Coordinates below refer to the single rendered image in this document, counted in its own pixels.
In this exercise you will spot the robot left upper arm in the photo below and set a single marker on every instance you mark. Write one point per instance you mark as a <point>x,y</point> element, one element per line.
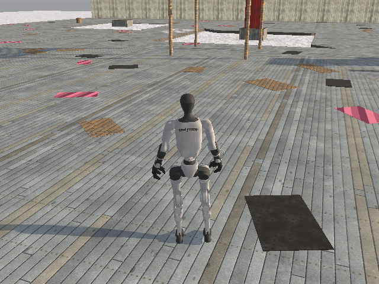
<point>169,126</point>

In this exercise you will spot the robot right shin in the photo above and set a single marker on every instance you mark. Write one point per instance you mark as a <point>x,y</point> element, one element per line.
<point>206,214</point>

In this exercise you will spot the robot right forearm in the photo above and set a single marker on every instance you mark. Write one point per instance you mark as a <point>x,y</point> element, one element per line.
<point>216,154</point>

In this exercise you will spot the robot right upper arm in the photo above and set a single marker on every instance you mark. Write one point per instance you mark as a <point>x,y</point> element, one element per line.
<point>206,124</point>

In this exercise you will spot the robot left forearm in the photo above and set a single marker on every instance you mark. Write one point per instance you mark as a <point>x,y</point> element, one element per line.
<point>159,158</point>

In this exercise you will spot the left robot hand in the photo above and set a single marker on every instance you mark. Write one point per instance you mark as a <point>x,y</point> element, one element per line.
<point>155,172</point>

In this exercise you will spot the right robot hand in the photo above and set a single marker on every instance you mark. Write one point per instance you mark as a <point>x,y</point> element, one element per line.
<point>214,164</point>

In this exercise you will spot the left robot thigh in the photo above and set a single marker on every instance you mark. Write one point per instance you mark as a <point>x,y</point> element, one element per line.
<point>176,179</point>

